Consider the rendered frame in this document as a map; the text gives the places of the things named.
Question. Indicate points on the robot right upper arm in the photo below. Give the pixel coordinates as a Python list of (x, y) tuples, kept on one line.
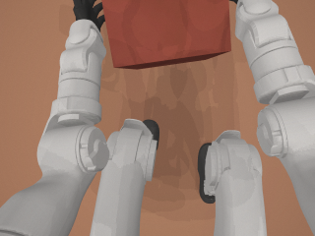
[(286, 130)]

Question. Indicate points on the robot left hand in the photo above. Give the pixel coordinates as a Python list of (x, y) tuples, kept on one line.
[(85, 10)]

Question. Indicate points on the robot left thigh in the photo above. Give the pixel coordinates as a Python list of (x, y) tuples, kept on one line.
[(118, 204)]

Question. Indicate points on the left robot forearm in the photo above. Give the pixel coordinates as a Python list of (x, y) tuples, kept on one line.
[(79, 80)]

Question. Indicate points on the carton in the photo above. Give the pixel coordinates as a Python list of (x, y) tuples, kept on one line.
[(152, 33)]

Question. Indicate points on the right robot forearm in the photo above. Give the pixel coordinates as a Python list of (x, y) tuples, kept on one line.
[(272, 54)]

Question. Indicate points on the robot left upper arm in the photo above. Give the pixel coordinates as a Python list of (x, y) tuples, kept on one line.
[(69, 159)]

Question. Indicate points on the left robot foot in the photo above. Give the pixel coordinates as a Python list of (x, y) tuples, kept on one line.
[(154, 128)]

